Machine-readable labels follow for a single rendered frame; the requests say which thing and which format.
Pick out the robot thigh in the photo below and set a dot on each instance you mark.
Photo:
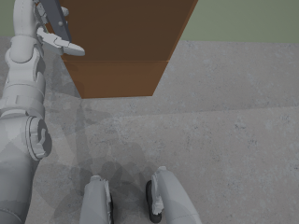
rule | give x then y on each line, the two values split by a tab
178	207
95	201

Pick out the cupboard door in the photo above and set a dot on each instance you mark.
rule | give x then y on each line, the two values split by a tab
124	30

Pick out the robot left thigh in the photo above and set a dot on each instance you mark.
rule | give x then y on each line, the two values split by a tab
95	201

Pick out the left robot hand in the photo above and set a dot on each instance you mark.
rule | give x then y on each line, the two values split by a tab
27	19

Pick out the robot left upper arm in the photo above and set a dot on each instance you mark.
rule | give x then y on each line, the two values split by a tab
24	142

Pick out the handle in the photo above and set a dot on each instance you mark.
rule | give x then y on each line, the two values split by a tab
55	15

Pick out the robot left forearm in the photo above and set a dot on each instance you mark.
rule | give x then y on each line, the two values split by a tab
25	87

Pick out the robot right thigh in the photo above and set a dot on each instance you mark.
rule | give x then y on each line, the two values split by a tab
178	207

